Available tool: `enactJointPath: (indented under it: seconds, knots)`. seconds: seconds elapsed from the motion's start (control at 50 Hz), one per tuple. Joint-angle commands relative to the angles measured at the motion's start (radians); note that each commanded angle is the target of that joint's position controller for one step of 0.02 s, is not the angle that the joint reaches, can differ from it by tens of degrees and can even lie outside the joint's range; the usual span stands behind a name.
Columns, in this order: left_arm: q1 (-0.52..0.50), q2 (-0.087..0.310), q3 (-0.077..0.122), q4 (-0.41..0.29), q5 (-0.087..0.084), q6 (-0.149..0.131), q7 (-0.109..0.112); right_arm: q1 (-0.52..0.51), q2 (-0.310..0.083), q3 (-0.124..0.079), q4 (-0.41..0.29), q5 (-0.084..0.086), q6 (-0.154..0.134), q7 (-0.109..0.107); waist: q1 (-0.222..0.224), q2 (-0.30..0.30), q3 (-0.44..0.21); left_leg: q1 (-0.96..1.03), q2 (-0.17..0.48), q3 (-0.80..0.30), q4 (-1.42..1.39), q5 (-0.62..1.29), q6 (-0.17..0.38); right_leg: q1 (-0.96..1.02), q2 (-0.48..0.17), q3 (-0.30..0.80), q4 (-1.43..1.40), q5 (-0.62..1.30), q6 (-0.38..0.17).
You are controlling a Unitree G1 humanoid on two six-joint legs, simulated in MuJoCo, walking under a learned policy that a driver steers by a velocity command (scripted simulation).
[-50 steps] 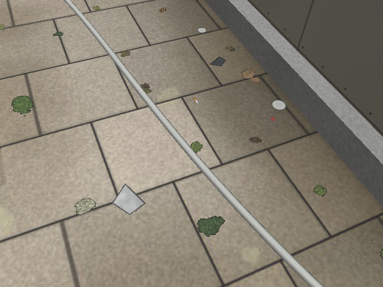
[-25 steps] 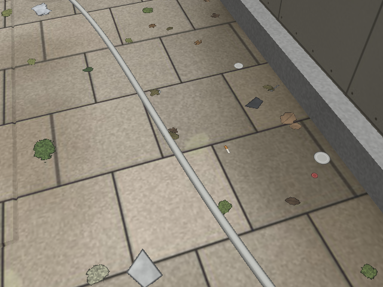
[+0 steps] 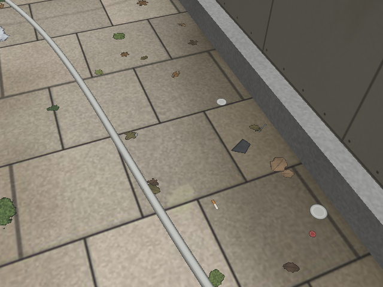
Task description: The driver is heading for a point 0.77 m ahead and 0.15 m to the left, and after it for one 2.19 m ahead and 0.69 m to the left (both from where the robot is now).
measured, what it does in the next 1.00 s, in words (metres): walks ahead, turning left: right foot, then left foot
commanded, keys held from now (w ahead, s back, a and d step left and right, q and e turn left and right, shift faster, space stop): w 0.10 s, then w+q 0.90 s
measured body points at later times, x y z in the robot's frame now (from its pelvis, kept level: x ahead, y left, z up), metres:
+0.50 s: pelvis +0.27 -0.05 +0.00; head +0.29 -0.06 +0.45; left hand +0.24 +0.21 -0.14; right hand +0.38 -0.30 -0.14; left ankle +0.29 +0.10 -0.67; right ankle +0.26 -0.12 -0.75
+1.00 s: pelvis +0.50 +0.06 -0.01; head +0.53 +0.09 +0.44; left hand +0.50 +0.35 -0.13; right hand +0.67 -0.17 -0.13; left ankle +0.49 +0.09 -0.75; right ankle +0.61 -0.09 -0.66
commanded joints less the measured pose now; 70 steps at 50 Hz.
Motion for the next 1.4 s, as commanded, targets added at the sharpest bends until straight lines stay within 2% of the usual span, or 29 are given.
enactJointPath:
  seconds: [0.02, 0.16, 0.2, 0.22, 0.24, 0.26, 0.28, 0.32, 0.38, 0.54, 0.66, 0.72, 0.76, 0.78, 0.8, 0.82, 0.84, 0.88, 0.92, 1.02, 1.08, 1.18, 1.26, 1.28, 1.3, 1.32, 1.34, 1.36, 1.4]
  knots:
    - [-0.098, 0.022, -0.005, -0.073, -0.007, -0.008, -0.004, 0.024, -0.116, -0.017, -0.032, 0.001, -0.016, -0.003, -0.001, 0.093, 0.054, -0.059, 0.243, -0.14, -0.123, 0.303, 0.093, 0.001, 0.016, -0.051, -0.15, 0.106, 0.014]
    - [-0.217, 0.05, -0.001, -0.129, -0.009, -0.024, 0.004, 0.095, -0.135, -0.019, 0.013, -0.016, -0.002, -0.023, -0.02, 0.102, 0.065, 0.128, 0.311, -0.175, -0.014, 0.503, 0.096, 0.033, 0.062, -0.056, -0.329, 0.027, -0.03]
    - [-0.087, 0.074, 0.012, -0.095, -0.009, -0.04, 0.013, 0.051, -0.154, -0.025, 0.006, -0.017, 0.001, -0.025, 0.045, 0.106, 0.007, 0.114, 0.298, -0.173, 0.131, 0.698, 0.073, 0.222, 0.11, -0.065, -0.394, -0.046, -0.056]
    - [0.074, 0.097, 0.026, -0.042, -0.002, -0.053, 0.024, 0.032, -0.151, -0.023, 0.002, -0.011, 0.002, -0.022, 0.114, 0.071, -0.08, 0.052, 0.252, -0.141, 0.308, 0.692, 0.053, 0.439, 0.121, -0.069, -0.464, -0.002, -0.079]
    - [0.252, 0.172, 0.048, -0.009, 0.024, -0.064, 0.039, 0.022, -0.119, -0.013, -0.029, 0.002, -0.002, -0.017, 0.175, -0.003, -0.21, -0.138, 0.198, -0.11, 0.571, 0.432, 0.032, 0.711, -0.058, 0.111, -0.477, -0.074, -0.125]
    - [0.311, 0.275, 0.075, -0.005, 0.036, -0.056, 0.04, 0.154, 0.007, 0.012, -0.048, 0.043, 0.001, -0.014, 0.126, -0.228, -0.357, -0.492, 0.03, -0.025, 0.923, -0.265, -0.014, 0.994, -0.358, 0.548, -0.552, -0.138, -0.248]
    - [0.249, 0.207, 0.066, -0.02, 0.003, -0.039, 0.035, 0.1, -0.123, -0.022, -0.029, 0.013, 0.014, -0.025, 0.125, -0.076, -0.311, -0.562, 0.062, -0.128, 1.023, -0.318, 0.001, 0.887, -0.334, 0.608, -0.617, -0.226, -0.241]
    - [0.083, 0.086, 0.034, -0.043, -0.006, -0.046, 0.031, -0.019, -0.1, -0.029, -0.059, 0.006, 0.015, -0.014, 0.064, -0.014, -0.075, -0.56, 0.145, -0.142, 0.978, -0.158, 0.004, 0.62, -0.245, 0.328, -0.689, -0.147, -0.18]
    - [0.088, 0.039, 0.021, -0.017, -0.013, -0.069, 0.041, -0.017, -0.055, -0.033, -0.059, -0.021, 0.053, 0.007, 0.009, -0.047, -0.02, -0.48, 0.176, -0.129, 0.922, -0.097, -0.017, 0.477, -0.168, 0.12, -0.736, 0.011, -0.118]
    - [0.191, 0.058, 0.026, 0.026, -0.015, -0.091, 0.045, -0.273, -0.032, -0.025, -0.169, -0.02, 0.079, 0.04, 0.019, -0.028, 0.051, -0.623, 0.192, -0.066, 0.675, 0.151, -0.05, 0.502, -0.127, -0.122, -0.778, 0.179, -0.113]
    - [0.281, 0.098, 0.036, 0.056, -0.012, -0.075, 0.057, -0.435, -0.041, -0.013, -0.244, -0.029, 0.075, 0.054, 0.061, -0.03, 0.069, -0.576, 0.152, 0.034, 0.441, 0.129, 0.002, 0.656, -0.169, -0.218, -0.717, 0.363, -0.103]
    - [0.274, 0.132, 0.045, 0.056, -0.007, -0.054, 0.065, -0.387, -0.065, -0.025, -0.241, -0.033, 0.075, 0.047, 0.025, -0.061, 0.023, -0.461, 0.073, 0.086, 0.405, -0.018, 0.057, 0.726, -0.179, -0.267, -0.546, 0.75, -0.087]
    - [0.265, 0.162, 0.054, 0.047, -0.008, -0.032, 0.062, -0.208, -0.1, -0.048, -0.192, -0.033, 0.065, 0.036, -0.047, -0.059, -0.084, -0.256, -0.001, 0.092, 0.342, -0.081, 0.106, 0.704, -0.175, -0.282, -0.245, 0.834, -0.079]
    - [0.246, 0.161, 0.054, 0.028, -0.011, -0.028, 0.057, -0.047, -0.152, -0.073, -0.144, -0.044, 0.056, 0.022, -0.125, 0.002, -0.169, -0.02, 0.028, 0.004, 0.256, -0.069, 0.149, 0.55, -0.154, -0.293, 0.018, 0.637, -0.045]
    - [0.274, 0.05, 0.03, -0.042, -0.028, -0.034, 0.04, -0.002, -0.28, -0.106, -0.148, -0.053, 0.056, 0.008, -0.089, 0.222, -0.271, 0.313, 0.339, -0.468, 0.224, -0.121, 0.283, 0.122, -0.017, -0.282, 0.397, -0.104, 0.016]
    - [0.173, 0.103, 0.043, -0.094, -0.02, -0.048, 0.029, -0.001, -0.31, -0.11, -0.168, -0.021, 0.071, 0.004, -0.096, 0.169, -0.319, 0.36, 0.442, -0.846, 0.05, -0.115, 0.344, -0.081, 0.123, -0.061, 0.56, -0.425, 0.038]
    - [0.067, 0.109, 0.043, -0.122, -0.019, -0.059, 0.024, -0.043, -0.288, -0.103, -0.158, -0.011, 0.078, -0.004, -0.088, 0.077, -0.167, 0.265, 0.413, -0.67, 0.028, -0.065, 0.305, -0.178, 0.052, 0.012, 0.539, -0.316, 0.025]
    - [0.102, 0.093, 0.038, -0.101, -0.019, -0.068, 0.027, -0.147, -0.192, -0.079, -0.165, -0.001, 0.066, -0.011, 0.004, 0.007, -0.028, 0.02, 0.319, -0.46, 0.008, 0.155, 0.217, -0.072, -0.014, 0.015, 0.355, -0.192, 0.022]
    - [0.146, 0.084, 0.037, -0.092, 0.013, -0.031, 0.026, -0.184, -0.152, -0.063, -0.175, 0.011, 0.045, -0.014, 0.053, 0.029, -0.04, -0.084, 0.246, -0.357, -0.003, 0.288, 0.189, 0.046, -0.029, 0.021, 0.272, -0.177, 0.047]
    - [0.017, 0.069, 0.032, -0.15, 0.013, 0.007, 0.014, -0.077, -0.189, -0.068, -0.159, 0.01, 0.021, -0.008, 0.026, 0.063, -0.016, -0.096, 0.198, -0.329, -0.036, 0.323, 0.171, -0.034, -0.019, -0.008, 0.097, -0.052, 0.088]
    - [-0.084, 0.07, 0.027, -0.181, 0.009, 0.005, 0.009, -0.009, -0.171, -0.06, -0.145, 0.008, 0.019, -0.007, -0.018, 0.085, 0.001, -0.026, 0.196, -0.325, -0.042, 0.352, 0.137, -0.084, -0.011, -0.012, -0.044, 0.056, 0.08]
    - [-0.166, 0.048, 0.006, -0.207, -0.007, -0.014, 0.008, 0.05, -0.156, -0.044, -0.118, -0.002, 0.026, -0.025, -0.053, 0.104, -0.01, 0.044, 0.178, -0.244, 0.074, 0.76, 0.067, 0.021, 0.073, -0.061, -0.243, 0.137, 0.038]
    - [0.006, 0.107, 0.021, -0.149, -0.002, -0.038, 0.026, -0.003, -0.181, -0.042, -0.12, -0.009, 0.022, -0.04, 0.027, 0.135, -0.056, 0.075, 0.193, -0.284, 0.245, 0.908, 0.024, 0.254, 0.138, -0.042, -0.381, 0.079, -0.03]
    - [0.112, 0.115, 0.025, -0.115, 0.0, -0.053, 0.033, -0.034, -0.194, -0.044, -0.121, 0.001, 0.018, -0.038, 0.091, 0.105, -0.089, 0.068, 0.163, -0.265, 0.376, 0.865, 0.008, 0.374, 0.127, -0.038, -0.498, 0.204, -0.048]
    - [0.223, 0.16, 0.033, -0.088, 0.01, -0.069, 0.043, -0.032, -0.169, -0.036, -0.144, 0.013, 0.008, -0.035, 0.12, 0.034, -0.184, -0.059, 0.113, -0.249, 0.564, 0.584, -0.011, 0.603, -0.016, 0.072, -0.464, 0.581, -0.077]
    - [0.249, 0.236, 0.047, -0.093, 0.01, -0.063, 0.038, 0.16, -0.065, -0.021, -0.127, 0.052, 0.015, -0.039, 0.046, -0.216, -0.347, -0.287, -0.047, -0.174, 0.914, -0.301, -0.051, 0.884, -0.335, 0.378, -0.359, 1.172, -0.268]
    - [0.246, 0.184, 0.04, -0.095, -0.031, -0.043, 0.027, 0.191, -0.137, -0.033, -0.088, 0.034, 0.03, -0.048, 0.052, -0.13, -0.428, -0.343, -0.067, -0.217, 1.026, -0.435, -0.052, 0.857, -0.357, 0.49, -0.411, 1.141, -0.332]
    - [0.16, 0.126, 0.025, -0.108, -0.041, -0.037, 0.024, 0.113, -0.153, -0.038, -0.081, 0.008, 0.042, -0.046, 0.038, -0.023, -0.298, -0.364, -0.025, -0.246, 1.046, -0.362, -0.063, 0.72, -0.296, 0.39, -0.466, 0.936, -0.308]
    - [0.052, 0.035, -0.01, -0.104, -0.033, -0.032, 0.035, -0.013, -0.117, -0.028, -0.103, -0.017, 0.058, -0.03, 0.012, -0.01, -0.126, -0.357, 0.04, -0.224, 0.906, -0.287, -0.081, 0.513, -0.174, 0.246, -0.561, 0.694, -0.231]
Velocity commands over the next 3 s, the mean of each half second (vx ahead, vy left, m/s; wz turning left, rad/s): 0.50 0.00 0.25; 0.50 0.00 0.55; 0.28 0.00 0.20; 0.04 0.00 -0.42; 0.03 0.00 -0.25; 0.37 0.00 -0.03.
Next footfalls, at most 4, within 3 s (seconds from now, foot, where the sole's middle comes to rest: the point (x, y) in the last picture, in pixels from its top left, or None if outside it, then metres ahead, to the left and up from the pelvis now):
0.24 right None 0.30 -0.13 -0.78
0.78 left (159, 279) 0.52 0.11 -0.78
1.30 right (158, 197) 0.85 0.12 -0.78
1.74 left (124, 235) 0.69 0.25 -0.78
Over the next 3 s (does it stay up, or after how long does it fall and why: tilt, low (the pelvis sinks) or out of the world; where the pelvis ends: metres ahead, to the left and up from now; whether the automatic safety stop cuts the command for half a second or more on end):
stays up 0.83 0.15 -0.01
